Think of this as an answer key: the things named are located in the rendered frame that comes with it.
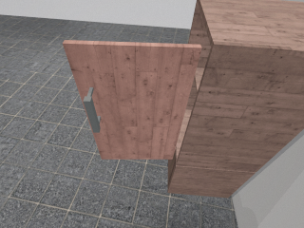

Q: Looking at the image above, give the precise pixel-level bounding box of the cupboard door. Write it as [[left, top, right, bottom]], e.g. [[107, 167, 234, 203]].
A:
[[63, 40, 202, 160]]

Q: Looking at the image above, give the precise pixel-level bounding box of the handle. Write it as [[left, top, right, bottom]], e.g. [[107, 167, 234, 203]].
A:
[[83, 87, 101, 133]]

